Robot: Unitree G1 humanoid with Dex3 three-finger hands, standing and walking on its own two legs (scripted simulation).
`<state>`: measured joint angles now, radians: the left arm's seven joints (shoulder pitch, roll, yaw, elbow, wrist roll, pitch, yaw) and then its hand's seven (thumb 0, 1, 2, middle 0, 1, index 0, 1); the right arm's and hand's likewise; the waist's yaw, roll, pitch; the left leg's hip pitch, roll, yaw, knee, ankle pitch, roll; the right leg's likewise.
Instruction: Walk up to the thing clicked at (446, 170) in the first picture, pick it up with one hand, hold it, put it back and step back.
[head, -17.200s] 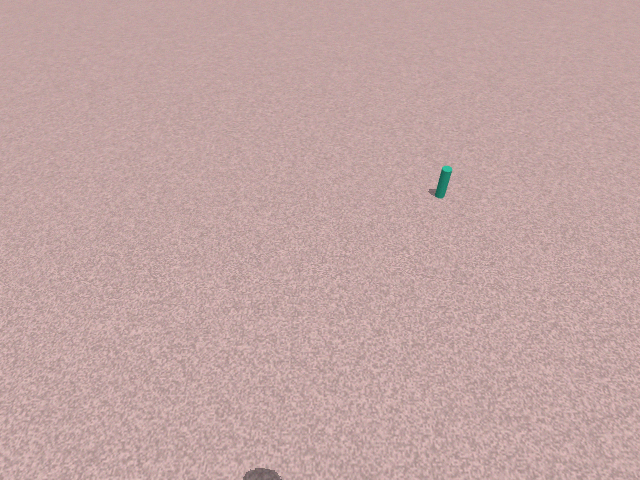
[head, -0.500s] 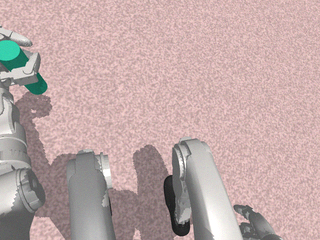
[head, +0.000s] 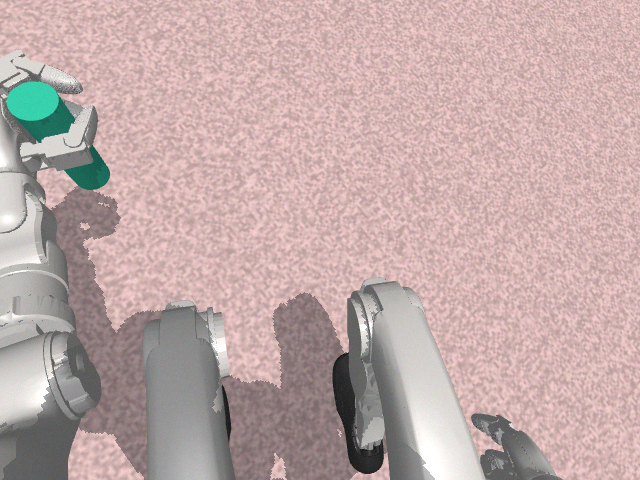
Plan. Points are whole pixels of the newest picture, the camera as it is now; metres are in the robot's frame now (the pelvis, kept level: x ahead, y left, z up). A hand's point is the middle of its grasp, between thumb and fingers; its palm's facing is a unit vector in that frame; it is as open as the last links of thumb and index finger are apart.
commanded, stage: lift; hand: left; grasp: from the side
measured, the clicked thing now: (67, 144) +0.51 +0.27 -0.07
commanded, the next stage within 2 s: none
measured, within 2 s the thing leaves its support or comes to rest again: neither
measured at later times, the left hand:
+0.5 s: hand (36, 109) +0.49 +0.25 +0.04, palm faces +0.17 -0.98 -0.06, open 5.8 cm
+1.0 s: hand out of the picture +0.43 +0.23 +0.21, palm faces +0.19 -0.98 -0.07, open 5.8 cm
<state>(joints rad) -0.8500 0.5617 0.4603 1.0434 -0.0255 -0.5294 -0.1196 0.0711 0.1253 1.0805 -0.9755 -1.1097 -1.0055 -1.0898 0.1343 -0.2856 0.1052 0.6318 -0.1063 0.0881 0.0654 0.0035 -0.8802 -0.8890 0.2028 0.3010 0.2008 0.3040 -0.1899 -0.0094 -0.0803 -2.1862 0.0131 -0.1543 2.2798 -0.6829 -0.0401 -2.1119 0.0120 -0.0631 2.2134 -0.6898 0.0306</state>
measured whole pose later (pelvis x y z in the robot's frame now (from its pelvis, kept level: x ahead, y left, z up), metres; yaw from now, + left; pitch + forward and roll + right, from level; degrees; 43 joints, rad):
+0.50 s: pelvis +0.00 +0.00 +0.04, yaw +2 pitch +34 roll -5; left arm -0.75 0.48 0.43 0.90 -0.07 -0.46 -0.18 0.07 0.13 1.08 -0.97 -1.12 -1.00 -1.10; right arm 0.17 -0.27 0.04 0.63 -0.05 0.08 0.04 0.01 -0.91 -0.89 0.20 0.30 0.20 0.30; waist -0.15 0.01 -0.15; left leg -2.07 0.02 -0.12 2.15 -0.68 -0.03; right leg -2.01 0.00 -0.04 2.10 -0.69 0.03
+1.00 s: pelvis +0.03 +0.00 +0.18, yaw +4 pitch +29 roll -4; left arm -0.36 0.31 0.27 0.41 -0.15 -0.26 -0.08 0.07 0.13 1.08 -0.96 -1.13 -1.00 -1.10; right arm 0.16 -0.24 0.00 0.60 0.03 0.03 -0.03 0.01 -0.91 -0.89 0.20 0.30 0.20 0.30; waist -0.07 0.03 -0.18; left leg -1.57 0.04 -0.09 1.69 -0.63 -0.03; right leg -1.51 0.00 -0.04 1.64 -0.64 0.02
